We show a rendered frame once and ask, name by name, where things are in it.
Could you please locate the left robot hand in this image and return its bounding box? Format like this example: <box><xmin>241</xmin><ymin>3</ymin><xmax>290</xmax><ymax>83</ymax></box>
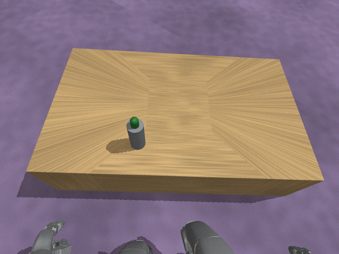
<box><xmin>31</xmin><ymin>220</ymin><xmax>72</xmax><ymax>254</ymax></box>

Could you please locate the bottle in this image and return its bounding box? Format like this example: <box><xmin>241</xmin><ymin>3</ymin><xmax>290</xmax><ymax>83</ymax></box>
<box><xmin>127</xmin><ymin>117</ymin><xmax>146</xmax><ymax>150</ymax></box>

